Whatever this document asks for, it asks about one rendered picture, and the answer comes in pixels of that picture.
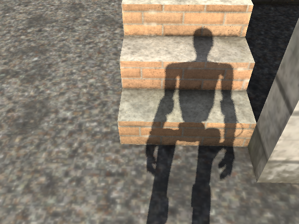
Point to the stairs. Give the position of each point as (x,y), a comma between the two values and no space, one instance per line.
(185,69)

